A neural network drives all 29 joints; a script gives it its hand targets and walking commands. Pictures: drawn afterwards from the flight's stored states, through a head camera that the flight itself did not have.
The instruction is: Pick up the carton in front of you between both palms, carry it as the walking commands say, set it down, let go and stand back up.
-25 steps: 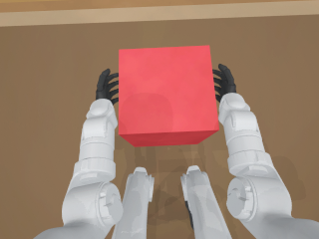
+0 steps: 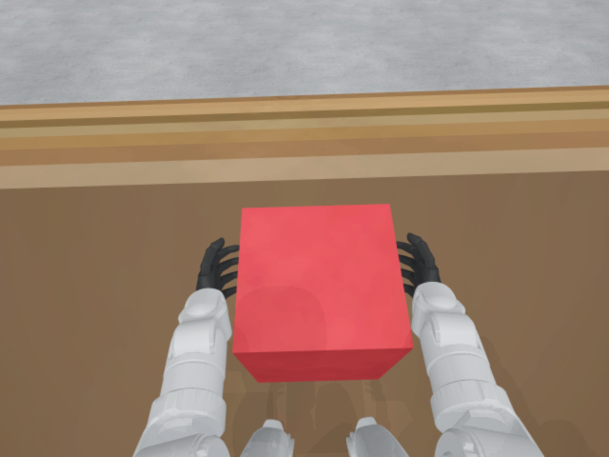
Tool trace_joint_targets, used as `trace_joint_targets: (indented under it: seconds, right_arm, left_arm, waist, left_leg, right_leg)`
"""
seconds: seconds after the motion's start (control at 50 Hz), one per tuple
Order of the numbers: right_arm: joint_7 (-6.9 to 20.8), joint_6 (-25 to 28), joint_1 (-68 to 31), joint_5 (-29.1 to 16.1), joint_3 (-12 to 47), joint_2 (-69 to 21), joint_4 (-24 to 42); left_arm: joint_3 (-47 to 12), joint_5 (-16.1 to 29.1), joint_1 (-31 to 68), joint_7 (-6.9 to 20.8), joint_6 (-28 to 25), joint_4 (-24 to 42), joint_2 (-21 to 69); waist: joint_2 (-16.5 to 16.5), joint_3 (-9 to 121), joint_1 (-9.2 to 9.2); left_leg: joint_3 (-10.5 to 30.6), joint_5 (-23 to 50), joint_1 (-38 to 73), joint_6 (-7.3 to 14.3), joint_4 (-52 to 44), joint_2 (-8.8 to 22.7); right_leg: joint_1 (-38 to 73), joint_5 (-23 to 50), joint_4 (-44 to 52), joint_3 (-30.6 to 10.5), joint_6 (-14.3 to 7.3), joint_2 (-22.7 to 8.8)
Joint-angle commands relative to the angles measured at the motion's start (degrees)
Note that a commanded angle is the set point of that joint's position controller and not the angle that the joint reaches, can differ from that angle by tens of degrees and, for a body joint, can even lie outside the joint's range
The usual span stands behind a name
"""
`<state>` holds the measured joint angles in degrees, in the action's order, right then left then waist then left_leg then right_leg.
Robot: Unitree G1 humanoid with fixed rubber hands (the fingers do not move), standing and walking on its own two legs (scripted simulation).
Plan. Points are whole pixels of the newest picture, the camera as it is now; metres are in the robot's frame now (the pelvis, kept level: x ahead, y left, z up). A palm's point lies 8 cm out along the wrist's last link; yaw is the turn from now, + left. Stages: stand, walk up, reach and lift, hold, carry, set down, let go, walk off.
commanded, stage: reach and lift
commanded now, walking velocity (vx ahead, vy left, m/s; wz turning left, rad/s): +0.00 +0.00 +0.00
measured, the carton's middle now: (317, 302) +0.36 +0.00 -0.10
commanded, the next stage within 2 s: hold in 1.42 s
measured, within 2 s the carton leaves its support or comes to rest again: neither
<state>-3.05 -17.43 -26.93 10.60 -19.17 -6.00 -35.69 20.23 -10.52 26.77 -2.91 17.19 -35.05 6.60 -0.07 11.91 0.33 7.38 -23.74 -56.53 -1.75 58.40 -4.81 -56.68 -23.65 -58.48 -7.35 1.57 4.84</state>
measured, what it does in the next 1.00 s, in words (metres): rises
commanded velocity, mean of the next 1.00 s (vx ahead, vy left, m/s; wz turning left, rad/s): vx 0.00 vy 0.00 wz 0.00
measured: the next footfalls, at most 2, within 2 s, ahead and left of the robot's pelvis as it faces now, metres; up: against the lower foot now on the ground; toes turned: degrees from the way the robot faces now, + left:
none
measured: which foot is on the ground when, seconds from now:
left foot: down 0.00-1.00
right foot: down 0.00-1.00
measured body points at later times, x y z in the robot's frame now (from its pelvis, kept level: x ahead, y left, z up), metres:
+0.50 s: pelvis +0.03 +0.00 +0.08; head -0.01 +0.00 +0.52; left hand +0.33 +0.15 +0.09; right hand +0.32 -0.15 +0.09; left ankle +0.04 +0.13 -0.66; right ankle +0.04 -0.13 -0.66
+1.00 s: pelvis +0.02 +0.00 +0.08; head -0.01 +0.00 +0.53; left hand +0.33 +0.15 +0.10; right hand +0.33 -0.15 +0.10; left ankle +0.04 +0.13 -0.66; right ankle +0.04 -0.13 -0.66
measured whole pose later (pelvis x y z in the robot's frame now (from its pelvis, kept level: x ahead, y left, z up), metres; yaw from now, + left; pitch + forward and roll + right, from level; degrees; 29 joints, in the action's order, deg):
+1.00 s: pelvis +0.02 +0.00 +0.08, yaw +0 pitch -4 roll +0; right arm 0.4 -36.2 -17.0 16.3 -16.2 -9.2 -20.4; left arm 16.4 -16.4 17.3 0.5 36.0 -20.4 9.3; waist 0.0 0.0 0.1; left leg 7.9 -12.4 -8.0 -0.7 24.6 -2.4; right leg -8.0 -12.2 -24.4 -7.9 0.7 2.5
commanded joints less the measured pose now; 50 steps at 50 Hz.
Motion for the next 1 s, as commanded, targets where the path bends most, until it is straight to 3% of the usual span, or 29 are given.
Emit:
trace_joint_targets:
  seconds: [0.0,0.16,0.32,0.46,0.54,0.7,0.98]
  right_arm:
    - [13.5,0.7,-27.7,-6.9,33.0,-59.8,0.2]
    - [14.2,-3.2,-19.6,-7.9,36.2,-59.3,4.8]
    - [15.2,-10.5,-13.9,-9.7,39.9,-59.1,12.5]
    - [16.3,-15.9,-14.2,-7.7,35.2,-56.7,12.7]
    - [17.0,-16.2,-19.0,-7.0,33.3,-57.3,11.7]
    - [17.6,-15.9,-24.1,-7.6,34.5,-59.0,12.4]
    - [16.9,-17.5,-19.5,-7.9,35.6,-57.3,16.4]
  left_arm:
    - [-33.4,6.7,27.0,13.5,0.0,-1.1,59.6]
    - [-36.9,7.5,18.7,14.1,3.7,3.3,59.3]
    - [-40.7,9.1,13.3,15.1,11.0,11.3,58.6]
    - [-36.0,7.1,13.3,16.2,16.3,11.1,56.8]
    - [-34.1,6.3,18.3,17.0,16.5,10.1,57.6]
    - [-35.3,7.1,23.4,17.4,16.3,10.9,59.0]
    - [-36.1,7.2,18.5,16.9,17.9,14.5,57.3]
  waist:
    - [0.2,28.4,-0.11]
    - [0.0,20.1,-0.2]
    - [0.1,11.0,-0.25]
    - [-0.2,-1.3,-0.22]
    - [-0.1,-2.0,-0.36]
    - [0.0,2.4,-0.24]
    - [0.2,2.9,-0.21]
  left_leg:
    - [-3.4,17.7,22.7,0.9,-11.6,-2.6]
    - [-2.2,24.5,35.8,0.8,-22.3,-1.4]
    - [-2.6,27.5,46.7,0.6,-31.7,-0.6]
    - [-3.0,17.0,47.6,1.0,-36.9,0.0]
    - [-3.4,12.3,47.1,1.3,-36.5,0.1]
    - [-3.8,12.5,48.7,1.4,-36.1,0.0]
    - [-3.8,20.4,52.3,0.8,-37.7,-0.5]
  right_leg:
    - [24.1,17.7,11.5,3.3,-0.9,2.6]
    - [36.8,24.4,22.2,2.3,-0.9,1.5]
    - [47.7,27.6,31.7,2.3,-0.4,0.6]
    - [48.2,16.6,36.9,3.0,-1.0,0.2]
    - [47.5,12.0,36.7,3.5,-1.4,0.1]
    - [49.6,12.2,36.1,3.8,-1.3,0.1]
    - [53.2,20.3,37.9,3.6,-0.7,0.4]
